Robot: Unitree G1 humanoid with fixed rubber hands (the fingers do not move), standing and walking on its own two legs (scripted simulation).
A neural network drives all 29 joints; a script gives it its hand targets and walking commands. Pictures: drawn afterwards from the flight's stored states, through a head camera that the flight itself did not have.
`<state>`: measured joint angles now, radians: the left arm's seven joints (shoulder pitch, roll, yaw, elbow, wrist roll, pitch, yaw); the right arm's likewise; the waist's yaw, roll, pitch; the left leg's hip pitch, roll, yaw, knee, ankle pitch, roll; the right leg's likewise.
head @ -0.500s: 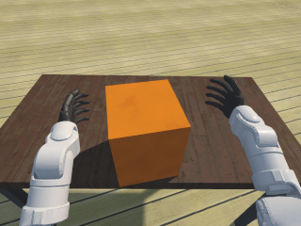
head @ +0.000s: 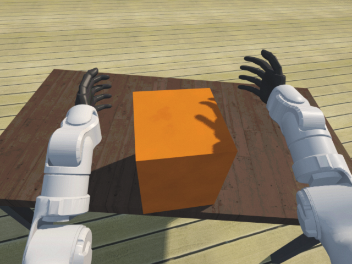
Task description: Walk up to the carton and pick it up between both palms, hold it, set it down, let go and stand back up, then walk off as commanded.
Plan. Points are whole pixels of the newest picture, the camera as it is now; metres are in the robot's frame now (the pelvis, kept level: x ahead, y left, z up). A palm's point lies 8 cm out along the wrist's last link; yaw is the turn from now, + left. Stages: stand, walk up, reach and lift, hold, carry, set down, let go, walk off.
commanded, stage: reach and lift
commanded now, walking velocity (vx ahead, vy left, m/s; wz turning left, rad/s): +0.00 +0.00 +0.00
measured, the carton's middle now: (176, 151) +0.41 +0.06 +0.02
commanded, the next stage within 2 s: none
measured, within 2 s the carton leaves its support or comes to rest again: neither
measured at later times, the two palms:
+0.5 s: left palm (94, 105) +0.39 +0.24 +0.16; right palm (267, 88) +0.48 -0.13 +0.20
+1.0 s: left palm (94, 132) +0.38 +0.25 +0.08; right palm (254, 123) +0.46 -0.13 +0.10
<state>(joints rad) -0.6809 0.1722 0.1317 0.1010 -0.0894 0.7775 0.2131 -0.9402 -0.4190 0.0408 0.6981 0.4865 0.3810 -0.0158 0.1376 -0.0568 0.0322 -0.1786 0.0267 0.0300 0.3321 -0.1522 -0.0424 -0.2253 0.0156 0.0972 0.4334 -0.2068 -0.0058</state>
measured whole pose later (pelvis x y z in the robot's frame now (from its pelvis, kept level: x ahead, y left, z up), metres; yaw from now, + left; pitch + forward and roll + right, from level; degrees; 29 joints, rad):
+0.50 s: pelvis +0.00 +0.00 +0.00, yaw +0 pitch +2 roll +1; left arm -0.85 0.17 0.13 0.60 -0.09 0.49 0.20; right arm -1.04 -0.42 0.07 0.97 0.45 0.26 0.02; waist 0.16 -0.06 0.00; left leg -0.22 0.03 0.03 0.34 -0.15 -0.04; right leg -0.27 0.02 0.10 0.43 -0.20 0.00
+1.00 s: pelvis +0.00 +0.00 +0.00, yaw +0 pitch +10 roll +1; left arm -0.82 0.17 0.13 1.04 -0.10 -0.01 0.16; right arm -0.95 -0.35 0.08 1.21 0.32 0.01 0.07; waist 0.17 -0.02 -0.10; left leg -0.41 0.04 0.03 0.39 -0.16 -0.03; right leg -0.43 0.03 0.10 0.43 -0.18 0.00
